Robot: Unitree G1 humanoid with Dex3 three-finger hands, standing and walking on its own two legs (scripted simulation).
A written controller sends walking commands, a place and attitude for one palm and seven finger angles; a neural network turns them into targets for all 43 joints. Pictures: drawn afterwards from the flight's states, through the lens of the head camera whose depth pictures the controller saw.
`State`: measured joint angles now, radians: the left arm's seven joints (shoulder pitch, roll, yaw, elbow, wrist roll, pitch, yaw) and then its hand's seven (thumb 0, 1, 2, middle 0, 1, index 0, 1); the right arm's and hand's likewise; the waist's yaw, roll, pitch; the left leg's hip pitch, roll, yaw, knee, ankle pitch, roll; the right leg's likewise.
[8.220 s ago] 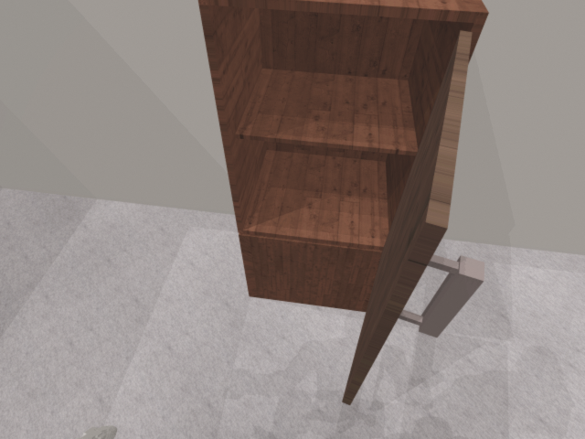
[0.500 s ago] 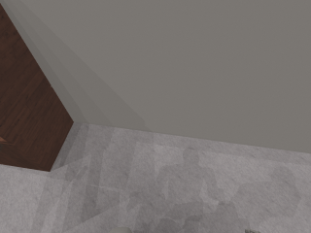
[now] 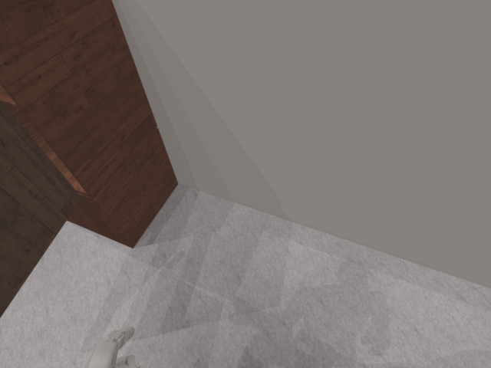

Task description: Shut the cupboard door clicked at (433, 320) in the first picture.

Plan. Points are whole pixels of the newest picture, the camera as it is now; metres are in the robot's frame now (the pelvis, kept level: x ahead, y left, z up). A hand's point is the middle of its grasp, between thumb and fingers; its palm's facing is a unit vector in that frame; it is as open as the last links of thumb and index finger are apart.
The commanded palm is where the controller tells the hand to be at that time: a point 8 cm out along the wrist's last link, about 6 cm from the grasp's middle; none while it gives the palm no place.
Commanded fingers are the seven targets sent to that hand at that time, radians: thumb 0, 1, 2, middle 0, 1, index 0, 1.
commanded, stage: turn to face it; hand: left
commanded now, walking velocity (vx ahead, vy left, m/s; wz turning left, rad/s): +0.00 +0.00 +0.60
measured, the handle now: out of the picture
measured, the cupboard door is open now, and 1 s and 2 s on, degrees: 100 100 100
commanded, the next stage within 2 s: take the last steps up to it in 1.50 s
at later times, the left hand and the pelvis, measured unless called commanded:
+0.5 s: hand out of the picture -0.07 +0.25 -0.18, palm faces +0.37 -0.89 -0.27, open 7.4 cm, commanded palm none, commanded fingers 0.00 0.90 0.90 -0.20 -0.30 -0.20 -0.30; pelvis -0.02 +0.03 +0.00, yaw +19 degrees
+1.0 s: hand out of the picture -0.02 +0.23 -0.13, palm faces +0.56 -0.77 -0.29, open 7.4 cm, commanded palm none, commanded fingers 0.00 0.90 0.90 -0.20 -0.30 -0.20 -0.30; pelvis -0.01 -0.01 +0.00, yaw +37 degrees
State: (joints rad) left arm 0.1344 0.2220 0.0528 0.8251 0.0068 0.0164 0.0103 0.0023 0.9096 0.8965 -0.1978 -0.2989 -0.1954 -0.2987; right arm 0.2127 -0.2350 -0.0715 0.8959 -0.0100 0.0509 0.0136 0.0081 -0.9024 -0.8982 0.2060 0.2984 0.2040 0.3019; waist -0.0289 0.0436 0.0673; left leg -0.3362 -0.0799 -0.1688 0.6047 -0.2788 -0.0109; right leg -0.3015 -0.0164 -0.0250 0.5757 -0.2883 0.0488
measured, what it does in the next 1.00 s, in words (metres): steps on the spot, turning left: left foot, then right foot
